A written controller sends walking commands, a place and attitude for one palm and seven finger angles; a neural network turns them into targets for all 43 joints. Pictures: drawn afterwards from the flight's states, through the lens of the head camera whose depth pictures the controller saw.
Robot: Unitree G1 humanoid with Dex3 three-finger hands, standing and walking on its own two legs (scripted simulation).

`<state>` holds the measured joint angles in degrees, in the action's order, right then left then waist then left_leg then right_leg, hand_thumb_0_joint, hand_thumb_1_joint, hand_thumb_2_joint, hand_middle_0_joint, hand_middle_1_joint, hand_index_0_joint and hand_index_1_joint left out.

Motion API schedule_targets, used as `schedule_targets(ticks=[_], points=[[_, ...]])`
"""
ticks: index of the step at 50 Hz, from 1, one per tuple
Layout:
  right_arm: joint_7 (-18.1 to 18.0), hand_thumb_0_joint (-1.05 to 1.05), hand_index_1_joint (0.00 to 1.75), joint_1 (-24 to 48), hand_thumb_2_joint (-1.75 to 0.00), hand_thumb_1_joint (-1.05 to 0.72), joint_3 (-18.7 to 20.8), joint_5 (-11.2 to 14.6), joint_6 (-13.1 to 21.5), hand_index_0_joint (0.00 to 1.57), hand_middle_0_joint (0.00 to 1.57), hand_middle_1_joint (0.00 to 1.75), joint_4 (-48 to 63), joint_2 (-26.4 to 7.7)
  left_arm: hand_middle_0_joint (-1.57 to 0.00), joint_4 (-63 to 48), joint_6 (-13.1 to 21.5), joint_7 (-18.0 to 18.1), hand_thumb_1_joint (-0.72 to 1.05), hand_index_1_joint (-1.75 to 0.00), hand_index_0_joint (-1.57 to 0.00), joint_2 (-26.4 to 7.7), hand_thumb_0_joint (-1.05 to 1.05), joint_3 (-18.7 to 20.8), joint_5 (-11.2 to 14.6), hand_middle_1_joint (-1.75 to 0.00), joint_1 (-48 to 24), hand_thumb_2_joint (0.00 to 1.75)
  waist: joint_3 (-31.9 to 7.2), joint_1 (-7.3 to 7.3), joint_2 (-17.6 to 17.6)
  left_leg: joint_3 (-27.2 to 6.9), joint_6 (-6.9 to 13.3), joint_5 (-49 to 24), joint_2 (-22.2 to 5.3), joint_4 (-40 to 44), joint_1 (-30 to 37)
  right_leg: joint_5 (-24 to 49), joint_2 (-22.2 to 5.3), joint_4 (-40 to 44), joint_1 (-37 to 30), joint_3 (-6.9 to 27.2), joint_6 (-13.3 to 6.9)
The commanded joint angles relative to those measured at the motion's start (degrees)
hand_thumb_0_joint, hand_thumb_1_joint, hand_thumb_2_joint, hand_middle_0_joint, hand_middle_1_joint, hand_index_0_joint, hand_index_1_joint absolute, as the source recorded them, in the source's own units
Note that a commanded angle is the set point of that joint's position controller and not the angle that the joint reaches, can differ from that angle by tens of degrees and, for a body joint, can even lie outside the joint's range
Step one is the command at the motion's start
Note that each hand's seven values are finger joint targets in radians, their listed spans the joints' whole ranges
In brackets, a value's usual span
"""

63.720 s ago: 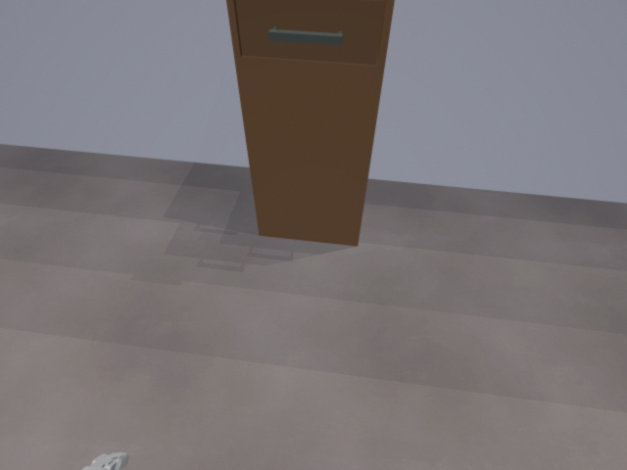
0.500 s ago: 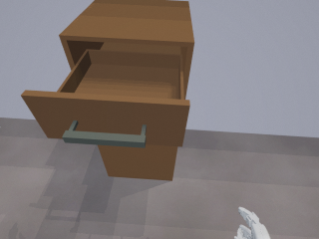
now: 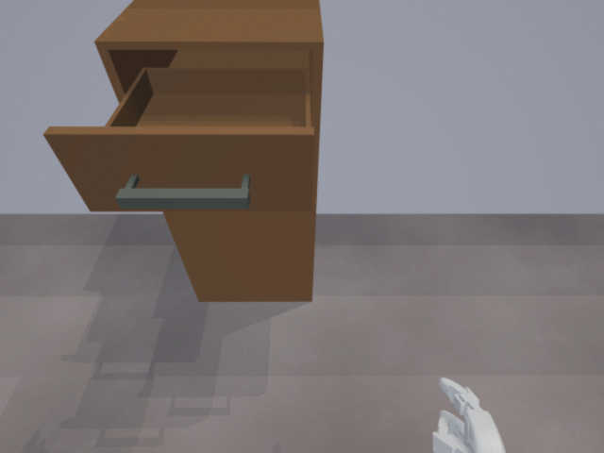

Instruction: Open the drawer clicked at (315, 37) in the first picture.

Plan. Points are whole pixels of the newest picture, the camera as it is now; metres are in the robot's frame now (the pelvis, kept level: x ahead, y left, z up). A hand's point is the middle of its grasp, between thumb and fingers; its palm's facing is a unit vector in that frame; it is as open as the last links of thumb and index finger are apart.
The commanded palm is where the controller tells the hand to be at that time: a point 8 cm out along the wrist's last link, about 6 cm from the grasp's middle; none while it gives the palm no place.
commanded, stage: stop stepping back and stand still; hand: left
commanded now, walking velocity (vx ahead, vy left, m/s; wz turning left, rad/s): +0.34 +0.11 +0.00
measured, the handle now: (187, 189) +0.47 +0.19 +0.10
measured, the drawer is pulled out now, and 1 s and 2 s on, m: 0.28 0.28 0.28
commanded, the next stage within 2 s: let the arm hang, fingers relaxed in 0.54 s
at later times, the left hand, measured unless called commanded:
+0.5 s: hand out of the picture +0.12 +0.24 +0.30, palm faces +0.60 -0.73 -0.31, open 7.4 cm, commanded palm +0.05 +0.29 +0.29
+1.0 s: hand out of the picture +0.00 +0.16 -0.17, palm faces +0.21 -0.97 -0.15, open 6.7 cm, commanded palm none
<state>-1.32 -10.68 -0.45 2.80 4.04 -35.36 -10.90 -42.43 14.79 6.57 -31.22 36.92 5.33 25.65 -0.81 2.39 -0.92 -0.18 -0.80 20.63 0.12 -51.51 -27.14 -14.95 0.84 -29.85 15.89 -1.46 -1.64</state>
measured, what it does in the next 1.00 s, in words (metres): steps on the spot: left foot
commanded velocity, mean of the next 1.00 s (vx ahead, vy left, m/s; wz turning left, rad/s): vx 0.08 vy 0.00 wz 0.00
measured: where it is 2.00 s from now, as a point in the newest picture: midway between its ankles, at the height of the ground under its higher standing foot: outside the picture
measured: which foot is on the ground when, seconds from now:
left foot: up 0.00-0.08, down 0.10-1.00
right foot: down 0.00-1.00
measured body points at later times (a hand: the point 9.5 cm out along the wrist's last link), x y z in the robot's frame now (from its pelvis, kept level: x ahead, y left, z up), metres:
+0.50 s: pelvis -0.06 +0.00 +0.00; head -0.08 +0.00 +0.45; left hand +0.08 +0.27 +0.31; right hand +0.11 -0.22 -0.09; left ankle -0.06 +0.11 -0.72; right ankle -0.01 -0.10 -0.74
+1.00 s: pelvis -0.06 -0.02 -0.01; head -0.03 +0.01 +0.44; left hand -0.01 +0.21 -0.16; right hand +0.01 -0.25 -0.15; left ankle -0.05 +0.11 -0.74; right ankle -0.05 -0.11 -0.73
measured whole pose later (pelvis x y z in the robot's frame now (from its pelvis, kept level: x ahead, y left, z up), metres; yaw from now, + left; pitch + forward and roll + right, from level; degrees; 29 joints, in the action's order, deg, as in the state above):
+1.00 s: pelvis -0.06 -0.02 -0.01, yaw +7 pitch -1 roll -1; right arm -1.2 -15.5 0.5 -1.3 -1.3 -53.6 -9.5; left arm 45.8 -1.6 2.1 -8.2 3.5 -0.3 15.7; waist 4.9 -0.1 2.0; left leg -2.5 -0.3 15.8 -0.7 -35.5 -17.3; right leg -18.4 2.4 -33.3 13.6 -3.0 -2.3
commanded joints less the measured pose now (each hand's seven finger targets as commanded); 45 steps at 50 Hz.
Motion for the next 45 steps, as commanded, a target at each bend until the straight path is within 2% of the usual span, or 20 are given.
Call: schedule_targets(ticks=[1,6,8,13,17,20,23,25,26,28,31,32,34,35,37,38,40,41,43,45], points=[[-2.39,0.0,0.3,6.1,-0.9,-0.9,2.07,-0.82,2.44,0.2,0.2,0.3,9.64,-6.73,-0.2,-2.62,0.66,3.04,0.9,-0.3,-0.2,-8.4,0.0,5.72,0.06,-0.3,-2.22,0.9,-4.3,-0.86,8.05,0.7,1.6,1.27,-1.46,18.77,11.2,-8.75,-13.09,13.94,4.04,9.14,-3.18],[-2.48,0.0,0.3,3.75,-0.9,-0.9,3.82,-1.44,4.57,0.2,0.2,0.3,9.54,-10.46,-0.2,-7.88,1.94,3.14,0.9,-0.3,-0.2,-7.73,0.0,1.56,-1.45,-0.3,-6.89,0.9,-3.1,-1.42,-4.83,-7.72,6.26,-2.86,-8.61,32.38,11.3,-0.51,-3.51,3.03,-2.97,4.18,1.0],[-2.46,0.0,0.3,3.51,-0.9,-0.9,2.82,-1.61,4.48,0.2,0.2,0.3,8.61,-8.83,-0.2,-8.87,1.95,3.31,0.9,-0.3,-0.2,-7.63,0.0,1.02,-2.3,-0.3,-9.54,0.9,-2.11,-0.73,-11.96,-10.03,6.31,7.48,-10.02,36.98,5.98,-2.88,-1.91,-2.01,-3.4,-0.57,1.5],[-2.0,0.0,0.3,3.65,-0.9,-0.9,3.14,-1.56,6.07,0.2,0.2,0.3,7.85,-9.13,-0.2,-7.91,0.89,3.96,0.9,-0.3,-0.2,-5.11,0.0,-1.94,-3.55,-0.3,-13.5,0.9,1.14,-1.05,-9.75,-9.92,7.28,17.19,-10.58,35.79,-1.02,-3.66,-0.15,-4.07,-5.82,-1.69,1.53],[-1.92,0.0,0.3,4.01,-0.9,-0.9,2.89,-2.07,5.38,0.2,0.2,0.3,7.41,-8.43,-0.2,-4.64,0.99,4.02,0.9,-0.3,-0.2,-6.07,0.0,-0.88,-3.46,-0.3,-15.13,0.9,1.92,-1.25,-1.52,-4.57,5.07,13.45,-4.34,25.38,-1.79,-12.87,-3.85,6.67,-4.36,8.42,-1.61],[-1.49,0.0,0.3,4.28,-0.9,-0.9,3.12,-1.87,3.42,0.2,0.2,0.3,7.01,-7.38,-0.2,-2.8,1.16,3.76,0.9,-0.3,-0.2,-6.81,0.0,-0.94,-3.15,-0.3,-16.15,0.9,2.48,-1.42,9.9,2.06,2.59,7.17,-0.47,2.32,-1.76,-28.99,-17.16,20.66,0.29,26.75,-8.51],[-0.84,0.0,0.3,4.38,-0.9,-0.9,2.49,-2.12,2.49,0.2,0.2,0.3,6.94,-6.78,-0.2,-1.19,1.56,3.03,0.9,-0.3,-0.2,-6.53,0.0,-0.36,-2.68,-0.3,-15.86,0.9,0.42,-1.01,8.93,-0.15,2.94,3.27,-3.45,7.16,4.09,-16.89,-17.33,16.75,2.48,18.93,-8.68],[-1.56,0.0,0.3,3.74,-0.9,-0.9,1.62,-2.16,1.75,0.2,0.2,0.3,6.97,-5.97,-0.2,-0.77,1.4,3.23,0.9,-0.3,-0.2,-6.24,0.0,-0.37,-2.16,-0.3,-12.78,0.9,-0.22,-0.34,3.9,1.72,3.0,-0.23,-2.52,21.85,15.03,-18.35,-11.8,12.49,7.45,9.41,-5.04],[-1.8,0.0,0.3,3.97,-0.9,-0.9,1.7,-2.1,2.0,0.2,0.2,0.3,7.66,-6.68,-0.2,-2.16,1.45,3.18,0.9,-0.3,-0.2,-5.9,0.0,-0.47,-1.74,-0.3,-11.58,0.9,0.33,-0.44,-0.02,-1.38,3.58,1.93,-3.3,28.12,15.93,-16.96,-7.81,8.31,7.64,6.6,-3.12],[-1.5,0.0,0.3,4.48,-0.9,-0.9,2.23,-2.14,2.8,0.2,0.2,0.3,8.85,-8.14,-0.2,-7.45,2.39,3.61,0.9,-0.3,-0.2,-6.05,0.0,0.4,-1.76,-0.3,-11.47,0.9,-1.01,-1.21,-11.53,-18.89,8.4,9.29,-15.29,37.26,12.89,-6.79,-0.19,-6.92,6.34,-0.1,1.0],[-1.2,0.0,0.3,4.53,-0.9,-0.9,2.28,-2.13,4.0,0.2,0.2,0.3,8.43,-6.86,-0.2,-9.22,2.16,3.58,0.9,-0.3,-0.2,-7.37,0.0,1.65,-2.71,-0.3,-10.88,0.9,-2.48,-1.8,-9.32,-14.07,7.6,5.7,-14.47,36.71,6.97,-5.84,-0.81,-9.87,0.24,0.43,1.82],[1.54,0.0,0.3,3.26,-0.9,-0.9,6.1,-1.85,7.83,0.2,0.2,0.3,-7.02,-16.29,-0.2,44.06,-8.46,-4.46,0.9,-0.3,-0.2,13.24,0.0,-29.62,-7.35,-0.3,-4.05,0.9,2.9,2.22,-8.71,-11.75,6.43,-17.93,-9.86,23.56,7.97,-2.0,-2.17,-16.19,12.08,1.4,2.46],[0.79,0.0,0.3,-0.99,-0.9,-0.9,4.87,-3.39,3.12,0.2,0.2,0.3,-6.85,-8.98,-0.2,45.88,-16.41,-6.01,0.9,-0.3,-0.2,19.09,0.0,-30.82,-7.36,-0.3,-0.2,0.9,-4.18,-0.5,-8.36,-6.24,5.82,-45.52,-10.25,22.14,16.57,-7.81,-2.0,-13.98,10.53,1.57,2.84],[0.39,0.0,0.3,-1.26,-0.9,-0.9,4.47,-3.75,2.4,0.2,0.2,0.3,-7.01,-8.95,-0.2,46.3,-16.52,-5.96,0.9,-0.3,-0.2,18.96,0.0,-31.74,-7.52,-0.3,-2.41,0.9,-5.14,-0.71,-3.72,-8.54,6.83,-46.37,-11.62,22.18,16.24,-10.91,-1.51,-13.17,9.74,1.1,2.89],[0.37,0.0,0.3,-0.54,-0.9,-0.9,3.3,-3.8,0.85,0.2,0.2,0.3,-6.85,-9.29,-0.2,51.72,-15.94,-6.11,0.9,-0.3,-0.2,16.55,0.0,-31.87,-7.5,-0.3,-4.33,0.9,-4.94,-2.61,4.49,-8.28,6.45,-44.05,-10.86,21.37,13.27,-1.64,-2.38,-6.02,2.6,1.19,2.3],[0.27,0.0,0.3,0.04,-0.9,-0.9,2.99,-3.59,0.27,0.2,0.2,0.3,-6.99,-8.75,-0.2,55.7,-15.67,-5.96,0.9,-0.3,-0.2,14.95,0.0,-31.73,-7.7,-0.3,-3.54,0.9,-5.38,-3.68,12.03,-4.76,4.13,-36.04,-6.9,17.47,10.53,15.97,-4.55,-0.42,-3.16,3.8,1.32],[0.69,0.0,0.3,-0.59,-0.9,-0.9,2.99,-3.38,-1.3,0.2,0.2,0.3,-7.01,-6.86,-0.2,63.85,-15.39,-5.89,0.9,-0.3,-0.2,9.87,0.0,-31.12,-7.7,-0.3,-6.4,0.9,-1.53,-1.87,20.18,-0.48,1.16,-8.32,-0.6,13.39,6.44,34.17,-13.5,4.0,-3.76,11.83,-3.51],[0.52,0.0,0.3,0.55,-0.9,-0.9,3.1,-4.08,-2.62,0.2,0.2,0.3,-7.16,-6.6,-0.2,68.06,-15.16,-5.7,0.9,-0.3,-0.2,9.89,0.0,-31.24,-7.5,-0.3,-6.96,0.9,-0.11,-2.64,24.25,0.48,0.94,2.97,0.78,10.13,4.13,38.28,-12.76,4.56,-5.86,13.16,-4.83],[0.26,0.0,0.3,0.64,-0.9,-0.9,3.47,-4.11,-3.7,0.2,0.2,0.3,-8.58,-6.89,-0.2,75.33,-15.07,-5.18,0.9,-0.3,-0.2,10.21,0.0,-32.06,-7.3,-0.3,-7.44,0.9,-0.58,-2.91,17.47,-0.51,1.11,6.2,0.8,7.35,4.14,38.66,-12.86,4.61,-7.9,12.91,-6.41],[0.15,0.0,0.3,-2.4,-0.9,-0.9,2.91,-3.66,-4.1,0.2,0.2,0.3,-10.94,-5.08,-0.2,80.44,-14.9,-4.93,0.9,-0.3,-0.2,10.11,0.0,-32.53,-6.81,-0.3,-9.68,0.9,-1.44,-1.04,1.58,-0.6,0.86,-1.35,-0.36,15.63,10.28,29.72,-11.85,4.37,-6.29,12.86,-6.74]])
